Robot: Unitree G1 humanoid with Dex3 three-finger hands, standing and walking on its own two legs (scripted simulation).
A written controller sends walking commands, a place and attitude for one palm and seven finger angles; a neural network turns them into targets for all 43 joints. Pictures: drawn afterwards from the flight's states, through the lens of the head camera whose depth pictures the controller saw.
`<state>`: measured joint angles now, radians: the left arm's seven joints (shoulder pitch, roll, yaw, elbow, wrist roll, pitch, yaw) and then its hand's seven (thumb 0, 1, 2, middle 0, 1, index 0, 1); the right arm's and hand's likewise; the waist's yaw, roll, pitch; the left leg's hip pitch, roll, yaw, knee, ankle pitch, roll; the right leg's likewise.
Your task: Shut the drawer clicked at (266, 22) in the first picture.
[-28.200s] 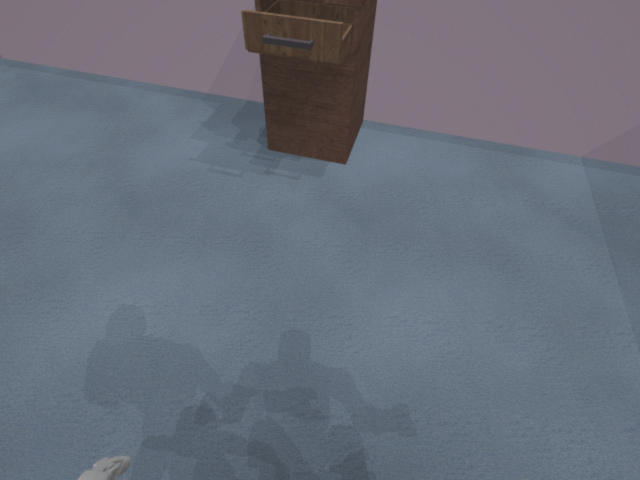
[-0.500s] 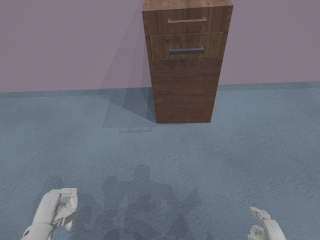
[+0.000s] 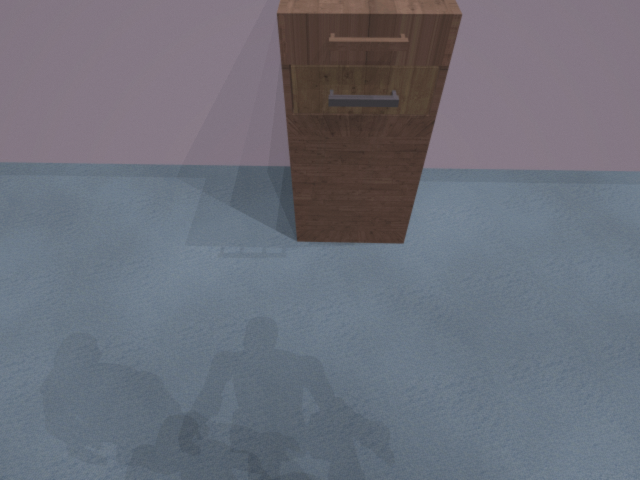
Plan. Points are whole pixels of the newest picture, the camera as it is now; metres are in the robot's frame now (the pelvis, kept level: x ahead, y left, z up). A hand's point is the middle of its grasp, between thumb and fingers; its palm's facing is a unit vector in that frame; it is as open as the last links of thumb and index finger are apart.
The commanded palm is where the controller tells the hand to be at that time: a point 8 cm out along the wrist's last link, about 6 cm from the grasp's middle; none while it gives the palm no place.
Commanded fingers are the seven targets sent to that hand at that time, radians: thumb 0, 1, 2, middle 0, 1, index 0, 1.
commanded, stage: let the arm hang, fingers relaxed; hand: left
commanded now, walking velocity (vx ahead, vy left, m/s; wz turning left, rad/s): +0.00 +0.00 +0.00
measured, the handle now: (363, 97) +1.04 -0.05 -0.10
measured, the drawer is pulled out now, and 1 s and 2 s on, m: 0.00 0.00 0.00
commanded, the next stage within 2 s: look to check the result in 0.46 s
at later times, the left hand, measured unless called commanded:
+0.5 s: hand out of the picture +0.10 +0.22 -0.16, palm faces -0.03 -0.96 -0.29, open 7.4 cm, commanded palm none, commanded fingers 0.00 0.90 0.90 -0.20 -0.30 -0.20 -0.30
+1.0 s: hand out of the picture +0.10 +0.23 -0.15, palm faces -0.02 -0.95 -0.32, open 7.4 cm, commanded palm none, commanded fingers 0.00 0.90 0.90 -0.20 -0.30 -0.20 -0.30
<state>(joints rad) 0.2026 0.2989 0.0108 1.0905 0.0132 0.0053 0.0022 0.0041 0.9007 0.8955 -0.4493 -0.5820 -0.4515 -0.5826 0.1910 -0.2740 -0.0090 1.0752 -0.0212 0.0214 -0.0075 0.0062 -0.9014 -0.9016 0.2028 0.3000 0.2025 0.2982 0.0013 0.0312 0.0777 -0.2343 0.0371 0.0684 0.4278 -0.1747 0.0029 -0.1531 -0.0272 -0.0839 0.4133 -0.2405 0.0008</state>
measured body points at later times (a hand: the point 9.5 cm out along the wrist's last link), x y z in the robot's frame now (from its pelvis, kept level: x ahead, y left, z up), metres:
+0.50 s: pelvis +0.02 -0.01 +0.01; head +0.04 -0.01 +0.45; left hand +0.10 +0.27 -0.13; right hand +0.08 -0.29 -0.14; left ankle +0.04 +0.12 -0.74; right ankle -0.01 -0.12 -0.74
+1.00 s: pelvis +0.04 -0.01 +0.01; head +0.06 -0.02 +0.46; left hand +0.10 +0.27 -0.13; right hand +0.10 -0.29 -0.14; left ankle +0.04 +0.12 -0.74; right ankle -0.01 -0.12 -0.74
